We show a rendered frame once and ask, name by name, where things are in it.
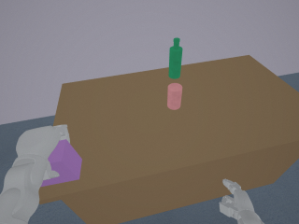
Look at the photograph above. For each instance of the left robot forearm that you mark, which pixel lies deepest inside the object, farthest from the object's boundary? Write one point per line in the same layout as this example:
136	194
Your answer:
19	198

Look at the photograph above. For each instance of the right robot hand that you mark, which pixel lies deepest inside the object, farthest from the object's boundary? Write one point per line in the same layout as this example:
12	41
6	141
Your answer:
231	206

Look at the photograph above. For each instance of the left robot hand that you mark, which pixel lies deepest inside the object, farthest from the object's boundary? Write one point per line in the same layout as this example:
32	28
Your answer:
42	141

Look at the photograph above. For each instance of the sponge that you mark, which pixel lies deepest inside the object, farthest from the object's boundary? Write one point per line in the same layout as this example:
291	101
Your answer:
65	161

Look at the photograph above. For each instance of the right robot forearm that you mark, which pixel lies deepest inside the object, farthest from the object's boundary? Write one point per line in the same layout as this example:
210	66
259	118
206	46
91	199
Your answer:
248	217

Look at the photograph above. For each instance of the table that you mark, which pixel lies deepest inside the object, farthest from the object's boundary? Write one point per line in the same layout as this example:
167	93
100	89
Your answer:
237	120

